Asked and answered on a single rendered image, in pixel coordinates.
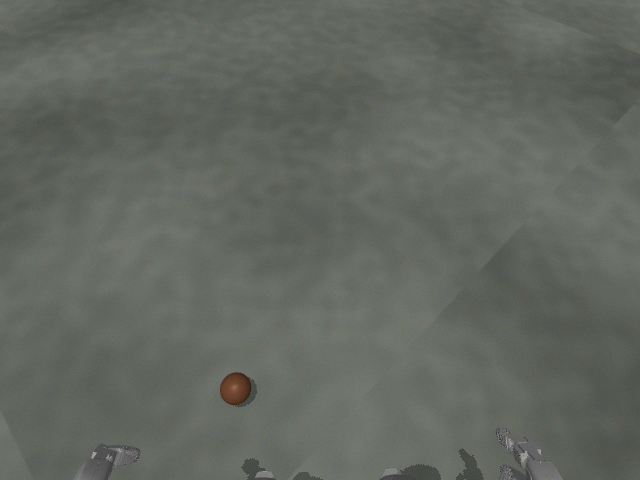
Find right robot hand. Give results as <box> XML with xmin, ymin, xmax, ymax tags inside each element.
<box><xmin>496</xmin><ymin>427</ymin><xmax>564</xmax><ymax>480</ymax></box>

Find ball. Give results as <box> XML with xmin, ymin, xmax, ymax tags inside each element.
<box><xmin>220</xmin><ymin>372</ymin><xmax>251</xmax><ymax>405</ymax></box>

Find left robot hand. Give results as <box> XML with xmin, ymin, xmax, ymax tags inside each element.
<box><xmin>73</xmin><ymin>444</ymin><xmax>140</xmax><ymax>480</ymax></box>

